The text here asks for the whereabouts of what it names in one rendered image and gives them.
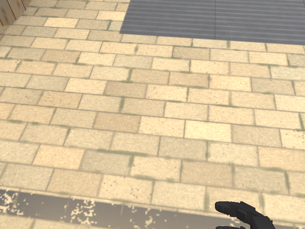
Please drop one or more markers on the right robot hand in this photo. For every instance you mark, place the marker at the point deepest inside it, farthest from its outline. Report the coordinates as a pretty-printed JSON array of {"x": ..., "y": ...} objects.
[{"x": 245, "y": 213}]

